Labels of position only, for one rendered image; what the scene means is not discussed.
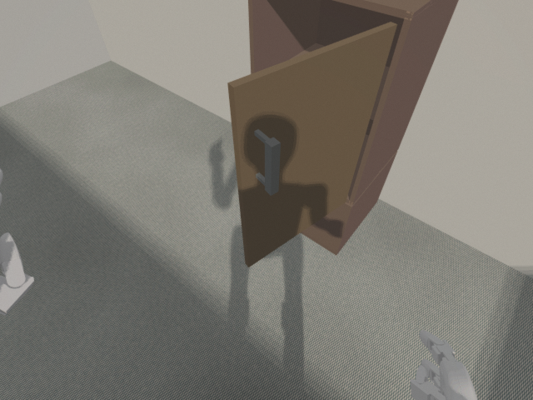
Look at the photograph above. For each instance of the right robot hand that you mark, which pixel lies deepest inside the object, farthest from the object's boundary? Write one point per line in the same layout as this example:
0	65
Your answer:
451	381

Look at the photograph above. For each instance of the cupboard door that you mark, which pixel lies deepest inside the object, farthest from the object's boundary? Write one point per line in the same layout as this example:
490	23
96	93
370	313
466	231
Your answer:
318	106

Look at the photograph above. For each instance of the left robot hand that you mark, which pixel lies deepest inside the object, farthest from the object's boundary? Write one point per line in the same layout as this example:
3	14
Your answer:
16	283

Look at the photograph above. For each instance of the handle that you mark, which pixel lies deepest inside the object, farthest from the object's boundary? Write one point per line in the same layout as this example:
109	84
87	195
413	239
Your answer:
272	163

